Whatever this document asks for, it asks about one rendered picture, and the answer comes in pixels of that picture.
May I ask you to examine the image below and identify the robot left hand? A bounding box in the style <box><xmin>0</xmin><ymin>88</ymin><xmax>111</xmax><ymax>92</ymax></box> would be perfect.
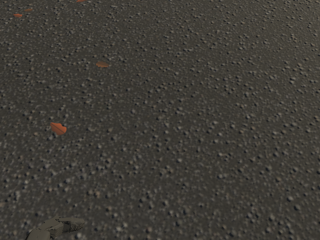
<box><xmin>25</xmin><ymin>216</ymin><xmax>85</xmax><ymax>240</ymax></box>

